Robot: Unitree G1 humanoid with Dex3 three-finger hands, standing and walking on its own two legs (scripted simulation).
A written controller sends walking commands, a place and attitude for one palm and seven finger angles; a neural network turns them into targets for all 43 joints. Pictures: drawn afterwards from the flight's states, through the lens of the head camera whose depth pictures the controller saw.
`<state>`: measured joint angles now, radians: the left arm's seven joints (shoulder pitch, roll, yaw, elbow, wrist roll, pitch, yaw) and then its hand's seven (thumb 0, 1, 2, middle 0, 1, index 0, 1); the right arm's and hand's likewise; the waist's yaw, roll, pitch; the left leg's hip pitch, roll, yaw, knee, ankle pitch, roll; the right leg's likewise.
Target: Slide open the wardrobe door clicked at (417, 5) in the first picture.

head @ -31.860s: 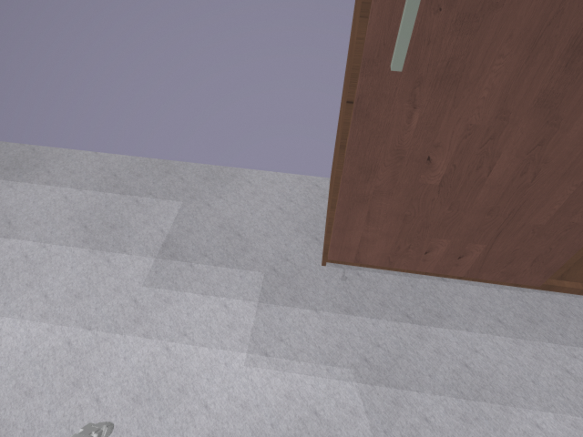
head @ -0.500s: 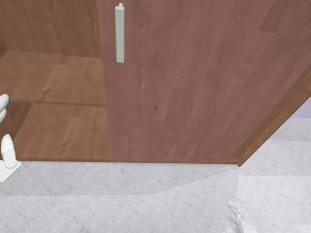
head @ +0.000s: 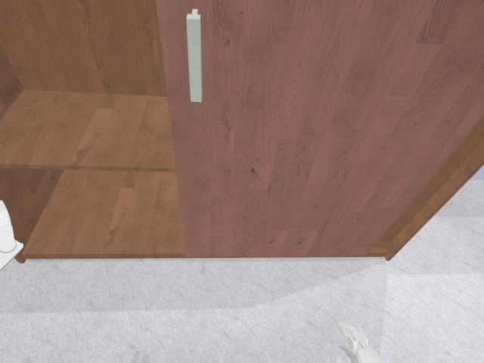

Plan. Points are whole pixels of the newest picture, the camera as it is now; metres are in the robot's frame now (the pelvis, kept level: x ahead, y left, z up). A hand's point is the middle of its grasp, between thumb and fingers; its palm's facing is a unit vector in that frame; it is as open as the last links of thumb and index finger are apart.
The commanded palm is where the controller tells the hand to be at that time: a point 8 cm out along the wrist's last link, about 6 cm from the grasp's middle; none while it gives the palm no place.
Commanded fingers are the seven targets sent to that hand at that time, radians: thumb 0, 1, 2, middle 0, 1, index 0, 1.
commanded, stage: stop stepping back and stand still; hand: left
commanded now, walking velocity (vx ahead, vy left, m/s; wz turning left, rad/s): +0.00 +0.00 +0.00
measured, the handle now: (195, 57) +0.64 +0.14 +0.19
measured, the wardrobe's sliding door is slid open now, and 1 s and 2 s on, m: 0.69 0.69 0.69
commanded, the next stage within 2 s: let the arm hang, fingers relaxed in 0.40 s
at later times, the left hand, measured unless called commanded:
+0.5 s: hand (56, 245) +0.22 +0.24 +0.15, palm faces +0.43 -0.78 -0.45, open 7.4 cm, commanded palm none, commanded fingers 0.00 0.90 0.90 -0.20 -0.30 -0.20 -0.30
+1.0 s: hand out of the picture -0.05 +0.16 -0.18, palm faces +0.06 -0.98 -0.20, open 7.1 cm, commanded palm none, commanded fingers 0.00 0.90 0.90 -0.20 -0.30 -0.20 -0.30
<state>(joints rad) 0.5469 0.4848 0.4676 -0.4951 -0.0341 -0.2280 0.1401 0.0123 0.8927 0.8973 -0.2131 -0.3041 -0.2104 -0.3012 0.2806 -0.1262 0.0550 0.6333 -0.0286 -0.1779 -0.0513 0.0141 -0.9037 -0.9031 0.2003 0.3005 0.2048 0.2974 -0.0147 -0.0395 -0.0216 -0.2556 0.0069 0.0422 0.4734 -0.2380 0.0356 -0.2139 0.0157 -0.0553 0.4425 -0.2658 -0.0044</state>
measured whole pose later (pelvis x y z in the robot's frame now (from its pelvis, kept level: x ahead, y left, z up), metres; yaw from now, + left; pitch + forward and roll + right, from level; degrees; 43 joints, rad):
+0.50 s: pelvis +0.01 -0.02 +0.00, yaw +0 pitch +2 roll -1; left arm 0.52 0.40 0.40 -0.41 -0.05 -0.21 0.14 0.01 0.89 0.90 -0.21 -0.30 -0.21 -0.30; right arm 0.20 -0.23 -0.01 0.60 0.00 -0.12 -0.08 0.01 -0.91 -0.90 0.20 0.30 0.20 0.30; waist 0.00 0.01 -0.03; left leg -0.26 0.03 0.03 0.51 -0.28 0.00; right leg -0.20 0.04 -0.06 0.46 -0.28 -0.04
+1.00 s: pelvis -0.02 -0.03 +0.00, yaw +3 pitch +0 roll -1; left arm 0.30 0.21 0.01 1.10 0.01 0.03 0.01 0.00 0.96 0.90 -0.21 -0.30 -0.21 -0.30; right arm 0.30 -0.17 0.01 1.09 -0.02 0.04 -0.02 0.01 -0.91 -0.90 0.20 0.30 0.20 0.30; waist 0.00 -0.01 0.07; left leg -0.28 0.01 -0.02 0.50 -0.22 0.00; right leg -0.21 0.03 -0.11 0.44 -0.24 -0.05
